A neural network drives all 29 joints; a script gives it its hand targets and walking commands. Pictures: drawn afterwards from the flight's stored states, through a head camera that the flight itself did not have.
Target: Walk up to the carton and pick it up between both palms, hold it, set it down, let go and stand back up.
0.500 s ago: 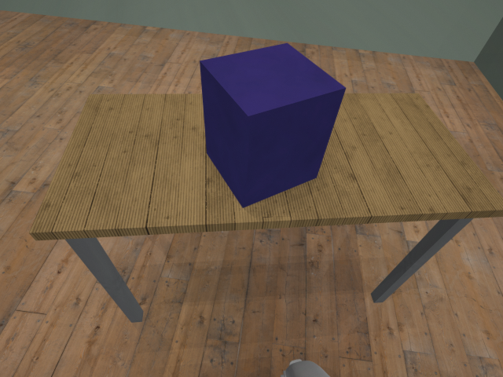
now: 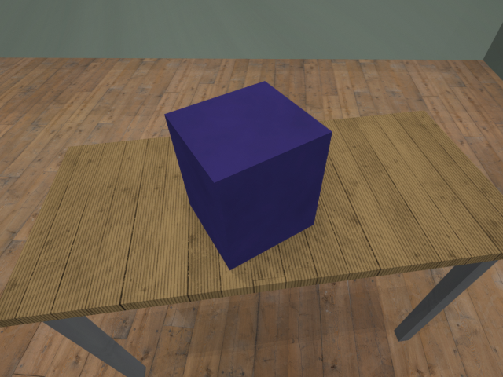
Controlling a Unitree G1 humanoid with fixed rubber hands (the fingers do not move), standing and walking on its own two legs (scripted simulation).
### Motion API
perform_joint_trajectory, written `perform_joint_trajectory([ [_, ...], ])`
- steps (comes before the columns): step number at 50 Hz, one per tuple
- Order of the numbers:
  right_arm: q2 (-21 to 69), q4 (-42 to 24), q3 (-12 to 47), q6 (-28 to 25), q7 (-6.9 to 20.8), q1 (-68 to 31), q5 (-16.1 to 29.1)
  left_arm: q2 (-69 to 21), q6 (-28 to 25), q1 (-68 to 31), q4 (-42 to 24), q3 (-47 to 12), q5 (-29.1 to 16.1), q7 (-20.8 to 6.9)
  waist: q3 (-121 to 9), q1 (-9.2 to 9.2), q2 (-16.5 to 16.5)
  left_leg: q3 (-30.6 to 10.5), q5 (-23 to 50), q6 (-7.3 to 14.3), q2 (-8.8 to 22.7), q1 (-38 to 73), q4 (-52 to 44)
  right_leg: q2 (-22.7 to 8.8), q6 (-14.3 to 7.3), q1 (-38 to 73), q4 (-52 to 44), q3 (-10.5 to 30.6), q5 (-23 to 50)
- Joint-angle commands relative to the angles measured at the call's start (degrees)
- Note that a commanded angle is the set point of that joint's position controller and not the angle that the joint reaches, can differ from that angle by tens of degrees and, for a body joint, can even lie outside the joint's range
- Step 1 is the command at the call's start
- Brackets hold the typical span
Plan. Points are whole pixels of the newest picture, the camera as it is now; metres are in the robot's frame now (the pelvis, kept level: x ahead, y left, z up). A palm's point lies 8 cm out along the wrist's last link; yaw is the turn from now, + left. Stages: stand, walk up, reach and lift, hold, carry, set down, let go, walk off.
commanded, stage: walk up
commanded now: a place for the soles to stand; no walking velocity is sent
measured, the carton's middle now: (247, 175) +0.48 +0.01 +0.05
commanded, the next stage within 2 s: none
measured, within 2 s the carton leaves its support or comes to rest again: neither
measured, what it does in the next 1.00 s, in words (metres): steps on the spot: left foot, then right foot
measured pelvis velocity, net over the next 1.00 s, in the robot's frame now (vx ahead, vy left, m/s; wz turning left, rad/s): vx -0.02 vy -0.01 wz -0.03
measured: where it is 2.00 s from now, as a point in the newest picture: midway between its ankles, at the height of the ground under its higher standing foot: outside the picture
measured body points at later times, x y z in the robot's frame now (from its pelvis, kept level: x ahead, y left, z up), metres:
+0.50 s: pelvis +0.01 +0.02 -0.01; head +0.02 +0.05 +0.44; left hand +0.12 +0.33 -0.14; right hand +0.07 -0.32 -0.08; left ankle +0.08 +0.12 -0.73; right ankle +0.00 -0.14 -0.70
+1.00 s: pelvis -0.02 -0.01 -0.01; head +0.00 +0.00 +0.44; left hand +0.13 +0.30 -0.11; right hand +0.04 -0.34 -0.11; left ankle +0.03 +0.10 -0.73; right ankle -0.01 -0.14 -0.73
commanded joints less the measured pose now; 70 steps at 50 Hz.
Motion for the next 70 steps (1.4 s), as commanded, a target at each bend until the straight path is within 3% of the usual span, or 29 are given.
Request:
perform_joint_trajectory([
  [1, -10.2, -1.5, -5.7, 0.0, 0.0, 2.9, -0.1, 10.7, 0.0, -3.3, -6.7, 4.9, 1.1, 1.0, 5.1, 0.18, -13.1, -1.4, 1.3, -2.7, 2.7, -3.9, -2.0, -10.0, -11.6, -12.9, -15.3, 11.1, 1.5],
  [6, -8.3, -0.1, -5.2, -0.4, -2.7, 4.0, 1.1, 12.1, 1.0, 0.3, -7.1, 4.8, 1.5, 1.4, -4.2, 1.74, -10.8, -2.4, 6.3, -2.6, 3.4, -4.7, -20.1, -12.0, -12.4, 1.2, -1.8, 10.7, 36.9],
  [9, -9.9, 2.1, -6.2, -1.0, -4.2, 8.9, 0.2, 9.9, 2.8, -4.0, -9.5, 4.1, 0.2, 1.3, -8.3, -2.70, -6.3, -3.9, 25.9, -2.4, 6.4, 7.9, -36.7, -7.5, -5.0, -4.4, 7.0, 6.5, 15.3],
  [10, -16.3, 1.7, -7.8, -1.1, -5.0, 9.4, -0.6, 8.0, 3.1, -5.8, -10.7, 4.1, -0.6, 1.3, -7.8, -3.94, 8.1, -17.3, 34.6, -2.3, 17.9, 11.1, -42.3, -1.2, -0.2, -11.2, 16.8, 4.2, 4.7],
  [11, -16.1, -0.8, -7.4, -0.8, -5.2, 2.4, -0.6, 7.3, 3.6, -1.6, -8.0, 4.4, -0.5, 1.9, -6.5, 0.72, 7.5, -25.4, 42.1, 2.6, 24.4, 12.8, -41.1, 3.3, 2.1, -16.2, 22.2, 2.3, -17.0],
  [12, -17.3, -0.8, -7.6, -0.6, -5.3, 2.1, 0.1, 11.6, 4.4, -0.5, -6.5, 5.8, 0.7, 1.9, -10.6, -0.14, 3.9, -27.4, 40.3, 7.7, 28.6, 10.7, -38.2, 1.5, 2.3, -13.1, 29.6, 4.1, -22.5],
  [14, -12.4, -1.2, -6.2, -0.4, -4.9, -3.3, 0.8, 13.3, 4.9, 3.0, -3.1, 6.0, -0.4, 2.2, -5.9, 2.40, 1.8, -19.0, 37.4, 8.6, 23.7, 5.6, -37.5, -0.3, 2.0, -11.9, 35.6, 5.0, -19.6],
  [15, -11.6, -1.4, -5.7, -0.3, -4.9, -3.9, 0.6, 11.7, 4.7, 2.4, -3.1, 5.5, -0.7, 1.9, -1.9, 2.84, 4.4, -12.1, 38.2, 4.4, 19.1, 2.6, -36.7, -0.8, 2.1, -12.7, 33.7, 4.9, -16.7],
  [18, -11.9, 0.2, -5.3, -0.2, -4.1, -1.7, -0.1, 9.7, 4.0, 0.6, -2.4, 5.4, -0.3, 1.1, -5.1, 0.46, 7.4, -8.0, 35.9, 3.1, 14.4, 7.2, -34.9, -1.6, 3.0, -13.5, 28.2, 1.8, -13.6],
  [21, -12.7, -1.2, -5.4, 0.4, -3.1, -3.0, -1.0, 8.6, 4.1, 0.4, -1.1, 4.2, 0.1, 1.1, -3.2, 0.05, 9.5, -8.5, 6.9, 5.6, 13.3, 0.3, -40.3, -2.2, 3.3, -8.1, 21.1, -0.8, -14.9],
  [25, -13.5, -2.2, -5.3, 1.7, -2.0, -7.5, -1.3, 8.9, 3.2, 3.1, 0.4, 4.5, 0.5, 0.8, -0.2, 1.50, 13.0, -13.2, -9.9, 6.6, 15.5, -10.0, -42.5, -4.3, 1.8, -0.3, 11.1, -4.7, -15.4],
  [28, -12.5, -2.2, -5.5, 2.5, -1.9, -5.5, -0.3, 9.5, 3.2, 6.6, 1.3, 5.5, 1.3, 1.0, -1.1, 2.26, 6.0, -12.3, -10.6, 4.8, 15.3, -14.4, -37.9, -3.6, 0.1, 5.6, 5.6, -4.3, -12.4],
  [29, -10.8, -3.0, -4.9, 2.7, -2.0, -6.6, -0.5, 9.9, 2.8, 5.8, 0.5, 5.6, 1.6, 1.3, 1.0, 2.51, 3.7, -11.5, -6.4, 2.6, 14.0, -15.8, -33.2, -5.4, -0.9, 3.2, -1.2, 1.4, -12.2],
  [30, -9.5, -2.6, -5.0, 3.2, -2.1, -4.9, -0.1, 12.4, 2.0, 3.4, -0.6, 5.4, 2.1, 1.2, 3.9, 0.63, -3.3, -6.2, -7.9, -0.8, 7.5, -15.4, -21.8, -12.3, -1.5, -4.7, -10.9, 18.1, -19.7],
  [31, -7.3, -2.8, -4.2, 3.1, -2.6, -6.0, 0.7, 14.6, 1.6, -2.1, -2.8, 5.6, 2.2, 1.6, 6.2, 0.04, -12.3, -3.8, -3.7, -1.9, 3.1, -12.4, -15.8, -18.5, -5.0, -12.8, -17.3, 27.0, -22.4],
  [33, -10.6, 0.2, -5.4, 3.2, -2.3, -2.7, 0.6, 14.2, 1.1, -5.8, -5.1, 5.7, 2.0, 1.8, 6.2, -0.65, -10.1, -6.7, -1.6, -1.6, 2.9, -5.5, -10.2, -18.2, -9.3, -19.5, -15.0, 22.8, -24.4],
  [35, -10.8, 0.6, -5.2, 2.7, -1.8, -5.8, 0.2, 12.4, 0.7, -2.6, -5.2, 4.9, 1.4, 1.7, 4.0, 0.47, -5.0, -3.1, 2.4, -1.7, 2.4, -3.9, -13.4, -13.1, -7.4, -13.4, -10.3, 16.0, -7.2],
  [38, -8.1, 1.0, -3.8, 1.5, -2.2, -4.2, 0.7, 12.8, 1.1, -1.3, -3.6, 4.9, 1.5, 1.9, -2.7, 0.87, -10.5, -4.2, -0.4, -2.0, 2.6, -5.3, -24.1, -13.7, -8.1, -0.1, -2.5, 15.9, 13.2],
  [41, -10.6, 2.5, -4.7, -0.3, -2.8, -0.7, -0.1, 10.7, 1.2, -3.6, -5.0, 4.2, 0.1, 2.1, -10.2, -0.33, -4.4, -7.2, 20.3, -1.0, 6.4, 8.0, -35.6, -10.4, -4.1, -1.8, 6.6, 8.6, 19.2],
  [42, -12.6, 2.8, -5.0, -0.5, -3.1, 0.4, -0.9, 8.1, 0.8, -2.1, -5.4, 3.6, -0.7, 2.0, -15.7, 0.11, -0.8, -13.1, 32.3, 1.7, 12.7, 13.9, -33.8, -7.7, -1.2, -3.5, 10.3, 5.4, 16.7],
  [44, -12.3, 3.0, -4.5, -0.3, -2.6, -5.1, 0.2, 8.5, 1.3, 0.1, -0.9, 3.2, -0.1, 2.4, -14.9, 1.64, 2.3, -16.6, 29.3, 7.8, 19.0, 12.0, -31.6, -6.2, 1.0, -4.6, 7.5, 1.5, -2.8],
  [47, -9.3, 2.2, -3.5, 0.3, -2.2, -6.6, 0.5, 10.5, 0.4, -3.6, -1.1, 3.6, 0.9, 1.8, -7.8, 1.60, -2.8, -7.9, 19.9, 0.8, 9.4, -0.5, -29.1, -9.5, -1.5, 0.1, -3.0, 9.2, 4.2],
  [48, -9.8, 2.9, -3.2, 0.3, -2.3, -6.1, 0.4, 10.4, 0.2, -4.4, -0.8, 3.1, 0.9, 1.5, -8.5, 0.50, -0.3, -7.0, 14.0, 0.0, 7.8, 1.9, -30.6, -10.3, -3.4, -1.6, -3.0, 9.2, 3.3],
  [51, -9.6, 3.0, -3.0, 0.1, -1.9, -8.3, -0.4, 9.5, 0.4, -6.4, -0.9, 2.8, 0.7, 1.3, -6.3, 0.06, 1.7, -9.8, 2.7, 0.7, 9.7, -0.8, -36.5, -8.3, -2.4, -4.4, -2.6, 7.6, -5.8],
  [53, -9.8, 4.5, -3.2, 0.1, -1.6, -8.0, -0.3, 9.7, 0.3, -6.3, -0.7, 3.2, 0.9, 1.3, -6.7, 0.88, -2.5, -9.3, 4.7, 0.4, 9.5, -0.6, -35.8, -7.8, -2.0, -1.8, -3.9, 7.8, -7.8],
  [58, -9.5, 4.2, -3.1, 0.0, -1.6, -8.5, -0.5, 9.0, 0.4, -7.1, -0.7, 2.7, 0.5, 0.9, -6.0, 0.37, -0.7, -9.1, 4.0, -0.1, 8.7, 1.6, -36.6, -8.0, -2.1, -5.1, -6.2, 7.6, -7.9],
  [61, -10.0, 5.5, -2.6, -0.6, -1.7, -9.2, -0.7, 8.3, 0.0, -4.6, -0.3, 2.4, 0.0, 1.1, -9.0, 1.51, 3.6, -10.0, 13.3, 0.4, 10.2, 3.3, -38.0, -7.6, -1.2, -1.8, -4.2, 6.6, 3.5],
  [63, -10.0, 5.5, -2.7, -0.7, -1.8, -6.9, 0.0, 8.9, -0.3, -5.6, 0.1, 2.7, 0.4, 1.1, -12.8, 0.28, -1.4, -7.2, 23.4, -0.5, 9.9, 6.6, -34.5, -8.7, -1.6, 1.1, -2.9, 5.7, 9.6],
  [70, -9.3, 5.0, -3.1, 0.1, -1.7, -6.8, -0.3, 10.1, -0.7, -3.2, -0.5, 2.7, 0.8, 1.8, -15.5, 0.53, 1.2, -4.1, 24.2, -0.2, 8.2, 7.6, -30.2, -9.4, -2.0, 2.0, -2.7, 6.5, 14.6],
])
